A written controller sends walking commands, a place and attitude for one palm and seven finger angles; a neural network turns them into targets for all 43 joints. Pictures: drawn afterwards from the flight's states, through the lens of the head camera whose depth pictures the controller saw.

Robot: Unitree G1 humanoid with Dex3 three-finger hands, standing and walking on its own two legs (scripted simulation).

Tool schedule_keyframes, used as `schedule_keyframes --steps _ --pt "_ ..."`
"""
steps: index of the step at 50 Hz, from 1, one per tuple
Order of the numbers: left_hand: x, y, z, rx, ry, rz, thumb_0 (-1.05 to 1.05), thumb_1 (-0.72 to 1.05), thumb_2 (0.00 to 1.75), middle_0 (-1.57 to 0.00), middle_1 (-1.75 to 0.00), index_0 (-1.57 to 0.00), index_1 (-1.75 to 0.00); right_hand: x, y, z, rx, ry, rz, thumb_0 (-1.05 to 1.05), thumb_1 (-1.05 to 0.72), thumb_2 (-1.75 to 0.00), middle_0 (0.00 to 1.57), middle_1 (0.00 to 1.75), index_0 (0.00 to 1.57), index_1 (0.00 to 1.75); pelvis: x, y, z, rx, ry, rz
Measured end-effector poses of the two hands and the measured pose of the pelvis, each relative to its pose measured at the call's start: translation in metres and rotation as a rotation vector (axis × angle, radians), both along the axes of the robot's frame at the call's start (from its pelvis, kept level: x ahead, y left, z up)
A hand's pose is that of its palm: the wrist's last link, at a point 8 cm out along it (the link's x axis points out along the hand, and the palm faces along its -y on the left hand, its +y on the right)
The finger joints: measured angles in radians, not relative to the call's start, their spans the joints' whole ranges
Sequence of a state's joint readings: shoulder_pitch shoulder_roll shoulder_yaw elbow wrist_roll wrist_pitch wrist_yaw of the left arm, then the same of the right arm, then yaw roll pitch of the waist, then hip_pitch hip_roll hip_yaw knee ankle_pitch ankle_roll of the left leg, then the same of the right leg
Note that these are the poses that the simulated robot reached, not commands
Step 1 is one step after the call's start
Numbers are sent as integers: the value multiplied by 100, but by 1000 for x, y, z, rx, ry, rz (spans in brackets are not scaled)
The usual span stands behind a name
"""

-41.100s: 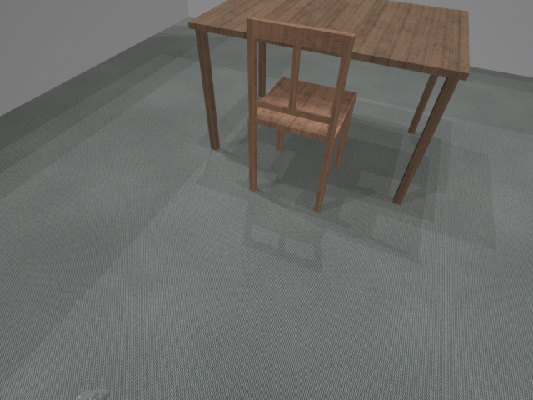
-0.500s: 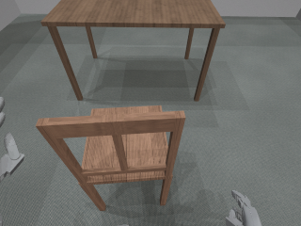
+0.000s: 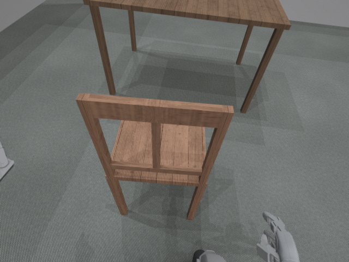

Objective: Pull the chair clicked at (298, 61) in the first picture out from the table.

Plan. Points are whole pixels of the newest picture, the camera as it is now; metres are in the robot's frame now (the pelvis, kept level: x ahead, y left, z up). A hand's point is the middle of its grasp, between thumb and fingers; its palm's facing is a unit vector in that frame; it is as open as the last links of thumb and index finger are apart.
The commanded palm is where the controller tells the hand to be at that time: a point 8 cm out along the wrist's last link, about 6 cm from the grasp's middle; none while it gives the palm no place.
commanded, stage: stop stepping back and stand still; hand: left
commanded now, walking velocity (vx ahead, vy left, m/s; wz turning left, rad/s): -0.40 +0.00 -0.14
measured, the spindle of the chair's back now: (156, 146) +0.45 +0.09 -0.08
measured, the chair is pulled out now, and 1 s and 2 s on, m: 0.71 0.71 0.71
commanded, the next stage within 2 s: let the arm hang, fingers relaxed in 1.12 s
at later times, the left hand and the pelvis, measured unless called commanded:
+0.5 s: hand (47, 190) +0.18 +0.21 +0.18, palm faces +0.25 -0.79 -0.56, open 7.4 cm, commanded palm +0.13 +0.26 +0.20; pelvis -0.04 -0.03 +0.02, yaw -6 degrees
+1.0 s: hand (18, 201) +0.16 +0.24 +0.18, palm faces +0.35 -0.83 -0.43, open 7.4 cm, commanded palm +0.11 +0.28 +0.20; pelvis -0.06 +0.00 +0.02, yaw -5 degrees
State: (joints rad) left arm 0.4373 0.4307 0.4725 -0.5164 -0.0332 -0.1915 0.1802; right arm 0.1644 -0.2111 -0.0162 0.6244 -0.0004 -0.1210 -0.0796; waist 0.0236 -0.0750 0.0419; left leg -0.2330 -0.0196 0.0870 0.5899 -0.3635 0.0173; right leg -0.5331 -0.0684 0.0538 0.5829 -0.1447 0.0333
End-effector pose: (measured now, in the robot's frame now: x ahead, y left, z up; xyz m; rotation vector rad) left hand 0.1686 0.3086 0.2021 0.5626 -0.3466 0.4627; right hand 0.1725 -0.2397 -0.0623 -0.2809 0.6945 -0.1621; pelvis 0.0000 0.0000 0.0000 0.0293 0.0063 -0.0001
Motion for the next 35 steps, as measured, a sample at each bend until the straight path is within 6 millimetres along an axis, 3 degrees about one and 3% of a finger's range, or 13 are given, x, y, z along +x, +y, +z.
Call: schedule_keyframes --steps 6,11,18,25,29,35 --pt "-3 -12 -4 -68 29 -90 1 89 90 -21 -30 -21 -30 -30 11 17 52 -25 -48 1 -90 -90 20 30 21 30 -14 2 13 -67 -12 -28" --pt "-10 -35 15 9 39 -200 1 89 90 -21 -30 -21 -30 -60 6 15 84 9 -97 1 -90 -90 20 30 21 30 -20 -3 17 -79 11 -86" --pt "2 -52 25 116 84 -199 1 89 90 -22 -30 -22 -30 -100 -17 -14 130 100 -146 1 -90 -90 20 30 21 30 -38 -21 15 -81 9 -78" --pt "-20 -60 1 53 248 -175 1 89 90 -22 -30 -22 -30 -139 -50 -13 106 144 -267 1 -90 -90 20 30 20 30 -40 -27 19 -39 0 -100" --pt "-34 -57 -3 24 222 -159 1 89 90 -22 -30 -22 -30 -143 -61 -7 48 138 -264 1 -91 -90 20 30 20 30 -44 -26 19 -34 -16 -95" --pt "-41 -44 2 -20 116 -112 1 89 90 -22 -30 -22 -30 -124 -56 5 26 58 -222 1 -91 -90 20 30 20 30 -52 -20 19 -42 -29 -95"
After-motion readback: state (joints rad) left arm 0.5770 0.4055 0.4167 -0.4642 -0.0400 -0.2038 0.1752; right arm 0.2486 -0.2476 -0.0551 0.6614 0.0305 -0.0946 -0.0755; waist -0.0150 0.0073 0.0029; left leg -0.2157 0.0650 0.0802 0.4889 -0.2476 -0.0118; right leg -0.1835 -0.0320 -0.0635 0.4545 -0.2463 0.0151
